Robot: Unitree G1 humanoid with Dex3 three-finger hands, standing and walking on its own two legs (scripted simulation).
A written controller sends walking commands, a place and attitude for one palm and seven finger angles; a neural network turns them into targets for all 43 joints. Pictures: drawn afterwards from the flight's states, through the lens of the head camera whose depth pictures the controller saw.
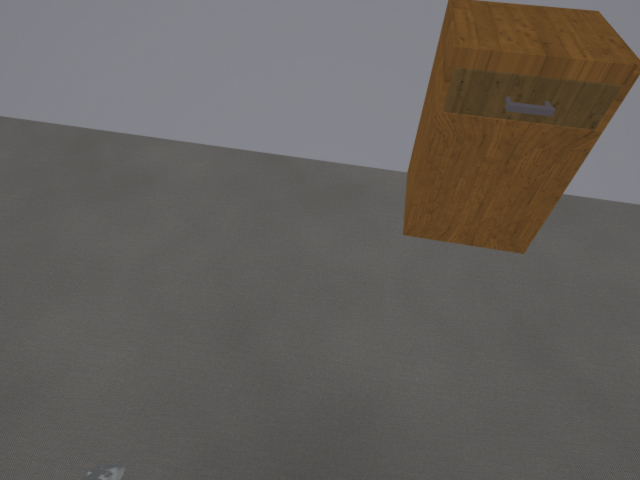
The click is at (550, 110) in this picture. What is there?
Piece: drawer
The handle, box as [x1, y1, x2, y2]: [505, 96, 554, 116]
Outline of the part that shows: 505,99 507,104 506,110 551,116 554,111 554,108 550,106 548,101 545,101 545,105 541,106 511,102 509,97 507,96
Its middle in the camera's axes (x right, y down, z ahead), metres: +0.62 -0.40 +1.16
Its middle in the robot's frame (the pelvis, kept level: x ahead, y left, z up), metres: +1.15 -0.57 -0.10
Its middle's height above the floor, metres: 0.67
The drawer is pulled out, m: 0.00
